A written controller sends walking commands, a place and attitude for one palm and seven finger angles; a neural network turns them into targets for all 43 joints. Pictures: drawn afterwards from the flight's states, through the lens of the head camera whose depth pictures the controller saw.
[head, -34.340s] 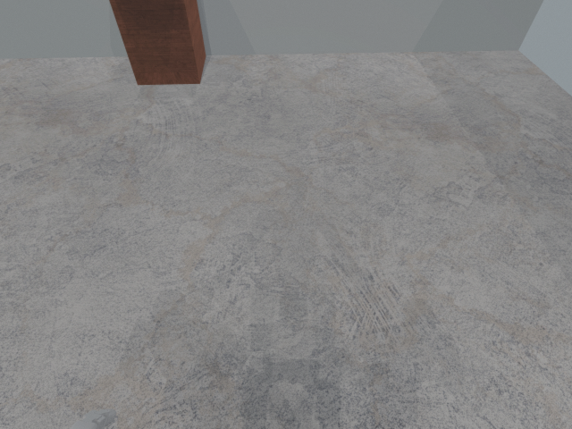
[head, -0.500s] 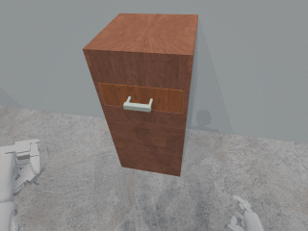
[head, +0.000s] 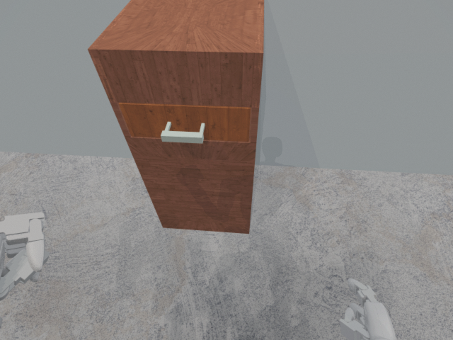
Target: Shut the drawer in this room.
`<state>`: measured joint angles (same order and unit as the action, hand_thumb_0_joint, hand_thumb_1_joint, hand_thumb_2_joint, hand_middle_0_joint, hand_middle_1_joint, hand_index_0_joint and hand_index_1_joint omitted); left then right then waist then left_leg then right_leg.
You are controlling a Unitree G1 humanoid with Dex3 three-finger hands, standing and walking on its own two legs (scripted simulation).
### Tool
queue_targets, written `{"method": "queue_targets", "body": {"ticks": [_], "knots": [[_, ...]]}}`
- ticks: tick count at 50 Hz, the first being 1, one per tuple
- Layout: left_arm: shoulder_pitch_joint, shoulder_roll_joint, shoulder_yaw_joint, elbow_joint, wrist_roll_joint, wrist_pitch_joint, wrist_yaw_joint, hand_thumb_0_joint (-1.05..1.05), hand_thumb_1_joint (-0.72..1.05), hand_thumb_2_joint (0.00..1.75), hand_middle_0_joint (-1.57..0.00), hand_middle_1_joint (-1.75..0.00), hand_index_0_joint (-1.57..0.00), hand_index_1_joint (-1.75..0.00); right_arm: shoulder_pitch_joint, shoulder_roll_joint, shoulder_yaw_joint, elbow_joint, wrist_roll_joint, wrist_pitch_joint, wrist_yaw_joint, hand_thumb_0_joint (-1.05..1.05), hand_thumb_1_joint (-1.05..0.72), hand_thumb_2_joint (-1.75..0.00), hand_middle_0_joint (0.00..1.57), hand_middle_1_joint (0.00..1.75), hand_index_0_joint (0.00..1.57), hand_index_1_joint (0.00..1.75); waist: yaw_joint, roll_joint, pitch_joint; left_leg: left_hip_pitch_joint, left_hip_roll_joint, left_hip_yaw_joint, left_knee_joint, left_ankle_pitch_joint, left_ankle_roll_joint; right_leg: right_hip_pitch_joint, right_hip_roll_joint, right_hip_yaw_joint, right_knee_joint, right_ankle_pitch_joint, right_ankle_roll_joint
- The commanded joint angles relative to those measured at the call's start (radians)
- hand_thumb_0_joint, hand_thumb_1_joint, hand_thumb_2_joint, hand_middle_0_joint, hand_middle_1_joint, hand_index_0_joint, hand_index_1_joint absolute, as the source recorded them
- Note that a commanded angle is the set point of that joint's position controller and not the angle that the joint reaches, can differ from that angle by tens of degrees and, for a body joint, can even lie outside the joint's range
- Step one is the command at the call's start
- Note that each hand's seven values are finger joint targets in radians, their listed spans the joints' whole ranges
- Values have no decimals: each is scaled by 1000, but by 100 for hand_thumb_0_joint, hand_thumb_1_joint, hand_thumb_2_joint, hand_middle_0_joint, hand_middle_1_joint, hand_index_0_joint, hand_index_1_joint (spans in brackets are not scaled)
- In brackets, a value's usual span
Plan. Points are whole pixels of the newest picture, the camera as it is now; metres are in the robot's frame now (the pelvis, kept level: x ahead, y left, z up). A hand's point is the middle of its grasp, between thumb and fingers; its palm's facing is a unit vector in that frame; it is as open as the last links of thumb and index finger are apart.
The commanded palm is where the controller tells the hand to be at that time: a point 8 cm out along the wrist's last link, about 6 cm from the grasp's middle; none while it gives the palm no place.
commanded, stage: step back with the hand held close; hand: left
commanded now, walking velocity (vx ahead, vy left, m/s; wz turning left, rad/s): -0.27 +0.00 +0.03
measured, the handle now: (184, 131) +0.68 +0.18 -0.08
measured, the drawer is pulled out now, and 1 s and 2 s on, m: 0.00 0.00 0.00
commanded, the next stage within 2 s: stop stepping back and stand still in 1.28 s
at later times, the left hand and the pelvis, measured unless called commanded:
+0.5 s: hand (7, 323) +0.12 +0.24 +0.16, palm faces +0.43 -0.74 -0.51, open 3.3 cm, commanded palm +0.05 +0.27 +0.18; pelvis -0.07 -0.01 -0.01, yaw +3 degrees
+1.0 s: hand out of the picture +0.06 +0.23 +0.16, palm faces +0.40 -0.77 -0.50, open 3.2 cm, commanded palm -0.02 +0.28 +0.18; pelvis -0.13 -0.01 -0.02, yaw +4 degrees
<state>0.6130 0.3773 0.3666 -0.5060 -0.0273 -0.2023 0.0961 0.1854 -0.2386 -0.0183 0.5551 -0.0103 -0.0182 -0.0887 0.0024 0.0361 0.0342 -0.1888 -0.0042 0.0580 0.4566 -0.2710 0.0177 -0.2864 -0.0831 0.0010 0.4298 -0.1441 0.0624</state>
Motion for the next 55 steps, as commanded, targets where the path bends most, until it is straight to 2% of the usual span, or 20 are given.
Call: {"method": "queue_targets", "body": {"ticks": [1,10,14,18,22,25,29,31,34,36,38,41,44,46,47,49,50,51,53,55], "knots": [[-4,147,130,-201,-5,-68,36,0,90,90,-140,-160,-140,-160,-106,-104,-36,-174,2,-52,-16,0,-90,-90,20,30,20,30,13,12,-163,-126,66,-58,-98,292,14,212,40,-19,64,294,-40],[-49,152,128,-214,16,-95,54,0,90,90,-140,-160,-140,-160,-88,-107,-36,-169,6,-74,-17,0,-90,-90,20,30,20,30,-1,-39,-88,-309,43,-66,-88,-187,45,163,16,61,-24,-36,-49],[-64,152,128,-229,23,-116,63,0,90,90,-140,-160,-140,-160,-80,-111,-36,-169,2,-86,-20,0,-90,-90,20,30,20,30,-6,-3,-71,-329,58,-87,-104,-256,51,122,29,54,-34,-161,-45],[-60,160,147,-226,32,-133,70,0,90,90,-140,-160,-140,-160,-81,-115,-42,-172,4,-106,-23,0,-90,-90,20,30,20,30,-2,53,-85,-455,97,-130,-164,-325,75,231,69,32,83,-85,-33],[-39,158,158,-214,36,-151,68,0,90,90,-140,-160,-140,-160,-71,-114,-50,-166,8,-127,-16,0,-90,-90,20,30,20,30,-2,5,-79,-484,70,-114,-94,-341,75,219,59,95,68,-55,-44],[-65,160,152,-211,33,-152,67,0,90,90,-140,-160,-140,-160,-62,-111,-53,-149,2,-127,-12,0,-90,-90,20,30,20,30,-8,-69,-63,-413,38,-90,-17,-302,53,101,25,141,-11,-134,-63],[-74,169,149,-236,25,-160,71,0,90,90,-140,-160,-140,-160,-54,-104,-52,-129,-4,-119,-10,0,-90,-90,20,30,20,30,-16,-72,-92,-283,22,-84,13,-225,36,-17,8,124,-60,-178,-68],[-54,172,162,-244,29,-169,74,0,90,90,-140,-160,-140,-160,-58,-111,-57,-131,-3,-120,-10,0,-90,-90,20,30,20,30,-15,-14,-113,-348,58,-117,-62,-264,55,60,44,85,17,-132,-49],[-35,164,188,-248,49,-182,76,0,90,90,-140,-160,-140,-160,-89,-123,-61,-154,6,-134,-14,0,-90,-90,20,30,20,30,-3,138,-122,-654,171,-215,-229,-442,117,338,134,34,295,8,-21],[-32,172,207,-246,57,-184,71,0,90,90,-140,-160,-140,-160,-96,-118,-66,-162,11,-146,-12,0,-90,-90,20,30,20,30,4,123,-122,-728,190,-220,-194,-432,134,396,151,47,382,126,-22],[-29,184,222,-234,52,-186,59,0,90,90,-140,-160,-140,-160,-89,-112,-73,-157,5,-155,-9,0,-90,-90,20,30,20,30,-2,17,-112,-673,118,-160,-66,-396,101,315,100,152,262,150,-50],[-31,200,196,-263,20,-177,51,0,90,90,-140,-160,-140,-160,-48,-82,-69,-114,-7,-142,11,0,-90,-90,20,30,20,30,-19,-173,-180,-276,-19,-42,192,-144,6,-18,-82,315,-38,145,-128],[-39,201,184,-259,8,-155,64,0,90,90,-140,-160,-140,-160,-59,-62,-64,-91,-8,-108,14,0,-90,-90,20,30,20,30,-23,-231,-188,-92,-35,-35,294,-101,-9,-185,-131,280,-141,3,-157],[-23,187,177,-254,3,-152,66,0,90,90,-140,-160,-140,-160,-66,-73,-63,-92,-6,-91,9,0,-90,-90,20,30,20,30,-28,-176,-169,-52,-8,-65,127,-68,10,-214,-55,190,-85,-82,-109],[-28,184,173,-263,1,-160,66,0,90,90,-140,-160,-140,-160,-79,-92,-66,-105,-6,-91,0,0,-90,-90,20,30,20,30,-32,-66,-134,-110,54,-145,17,-133,41,-214,18,148,-6,-148,-77],[-33,167,199,-299,34,-184,68,0,90,90,-140,-160,-140,-160,-114,-126,-67,-136,-10,-123,-15,0,-90,-90,20,30,20,30,-21,300,-143,-564,315,-403,-339,-505,161,168,198,15,483,-134,-15],[-33,169,201,-300,36,-181,68,0,90,90,-140,-160,-140,-160,-105,-100,-70,-131,-12,-138,-19,0,-90,-90,20,30,20,30,-18,252,-157,-616,371,-439,-367,-471,199,202,210,44,662,-190,-21],[-36,175,199,-306,31,-177,65,0,90,90,-140,-160,-140,-160,-95,-96,-79,-122,-6,-150,-11,0,-90,-90,20,30,20,30,-12,167,-164,-559,367,-381,-312,-380,195,160,205,66,700,-246,-28],[-4,160,192,-277,17,-170,61,0,90,90,-140,-160,-140,-160,-91,-96,-84,-116,-3,-174,4,0,-90,-90,20,30,20,30,8,146,-153,-455,312,-265,-202,-254,158,123,169,47,503,-302,-36],[19,136,134,-268,-3,-160,56,0,90,90,-140,-160,-140,-160,-86,-83,-69,-88,-9,-182,17,0,-90,-90,20,30,20,30,3,154,-116,-267,251,-175,-152,-170,74,0,134,0,187,-356,-70]]}}
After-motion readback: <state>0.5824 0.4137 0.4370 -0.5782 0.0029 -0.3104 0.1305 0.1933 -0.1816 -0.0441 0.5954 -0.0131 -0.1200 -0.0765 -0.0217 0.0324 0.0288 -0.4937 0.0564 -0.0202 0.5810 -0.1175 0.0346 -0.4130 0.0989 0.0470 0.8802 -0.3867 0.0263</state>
